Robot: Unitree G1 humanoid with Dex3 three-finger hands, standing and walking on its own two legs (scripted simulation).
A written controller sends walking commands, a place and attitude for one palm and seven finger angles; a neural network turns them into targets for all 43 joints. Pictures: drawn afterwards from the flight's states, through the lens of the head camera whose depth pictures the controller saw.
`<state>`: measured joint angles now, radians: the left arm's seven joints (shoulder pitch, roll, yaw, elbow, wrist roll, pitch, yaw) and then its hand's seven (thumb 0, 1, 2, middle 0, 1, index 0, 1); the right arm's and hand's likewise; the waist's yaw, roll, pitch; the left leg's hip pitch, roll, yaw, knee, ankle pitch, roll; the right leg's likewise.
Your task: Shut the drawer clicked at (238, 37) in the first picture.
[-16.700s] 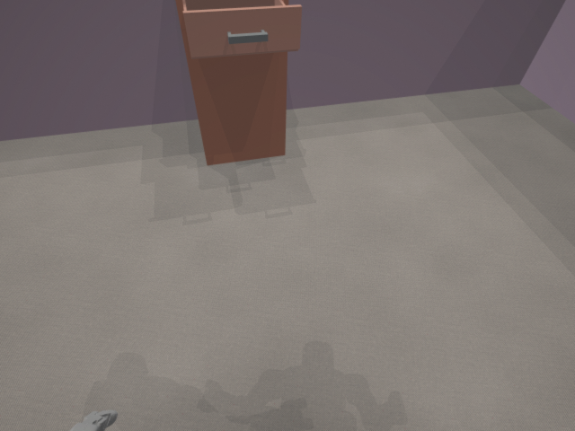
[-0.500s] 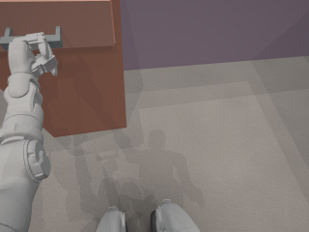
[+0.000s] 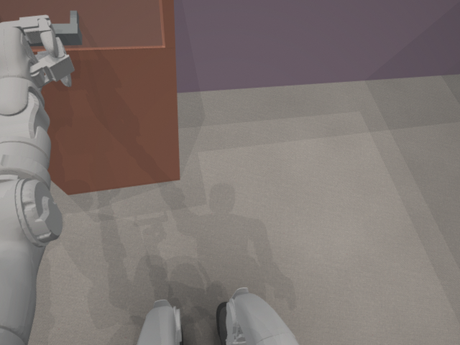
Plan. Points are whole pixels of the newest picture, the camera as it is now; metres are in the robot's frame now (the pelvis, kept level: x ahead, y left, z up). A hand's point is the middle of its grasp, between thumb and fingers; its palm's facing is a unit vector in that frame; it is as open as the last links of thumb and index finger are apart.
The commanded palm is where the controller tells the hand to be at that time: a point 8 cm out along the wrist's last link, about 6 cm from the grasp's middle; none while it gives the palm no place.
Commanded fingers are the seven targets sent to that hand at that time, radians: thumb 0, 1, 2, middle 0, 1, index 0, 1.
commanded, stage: pull the fist back off the drawer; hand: left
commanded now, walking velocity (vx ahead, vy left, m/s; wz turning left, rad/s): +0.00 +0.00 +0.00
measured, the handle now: (34, 26) +0.63 +0.23 +0.09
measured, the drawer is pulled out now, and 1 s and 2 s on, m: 0.00 0.00 0.00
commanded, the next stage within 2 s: draw the hand back to the body in 0.80 s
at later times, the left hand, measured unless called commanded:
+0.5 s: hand (58, 58) +0.57 +0.19 +0.09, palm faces +0.07 -1.00 -0.03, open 3.3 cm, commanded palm +0.55 +0.21 +0.09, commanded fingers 0.00 0.90 0.90 -1.40 -1.60 -1.40 -1.60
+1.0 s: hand (63, 61) +0.55 +0.18 +0.09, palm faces +0.10 -1.00 -0.02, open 3.2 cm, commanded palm +0.49 +0.23 +0.10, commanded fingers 0.00 0.90 0.90 -1.40 -1.60 -1.40 -1.60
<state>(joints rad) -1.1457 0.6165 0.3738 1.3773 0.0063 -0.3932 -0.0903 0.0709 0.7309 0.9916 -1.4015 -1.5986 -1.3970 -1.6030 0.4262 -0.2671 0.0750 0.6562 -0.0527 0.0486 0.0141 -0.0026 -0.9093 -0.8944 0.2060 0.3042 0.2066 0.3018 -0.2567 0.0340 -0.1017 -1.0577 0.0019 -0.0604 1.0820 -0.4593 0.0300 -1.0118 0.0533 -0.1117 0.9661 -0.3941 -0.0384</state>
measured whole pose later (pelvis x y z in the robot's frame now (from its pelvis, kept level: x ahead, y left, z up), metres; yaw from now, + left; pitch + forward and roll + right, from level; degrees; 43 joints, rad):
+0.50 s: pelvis -0.02 +0.01 -0.01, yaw -1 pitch +26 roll -5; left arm -1.21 0.69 0.39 1.38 0.01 -0.34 -0.14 0.05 0.67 0.95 -1.40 -1.60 -1.40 -1.60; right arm 0.46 -0.28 0.09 0.64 -0.05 0.01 0.01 0.00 -0.91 -0.89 0.21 0.30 0.21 0.30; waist -0.28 0.04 -0.09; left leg -1.14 0.01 -0.05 1.12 -0.44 0.04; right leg -1.09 0.06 -0.10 0.99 -0.37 -0.03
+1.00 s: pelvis +0.04 +0.01 +0.02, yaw -3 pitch +23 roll -4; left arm -0.83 0.46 0.41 1.05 -0.06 -0.39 -0.09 0.02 0.86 0.90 -1.40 -1.60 -1.40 -1.60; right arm 0.43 -0.26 0.03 0.59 -0.03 0.10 0.05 0.00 -0.91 -0.89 0.20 0.30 0.21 0.30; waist -0.18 0.03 -0.13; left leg -0.89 0.01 0.01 0.99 -0.49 0.05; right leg -0.88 0.07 -0.04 0.89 -0.41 -0.02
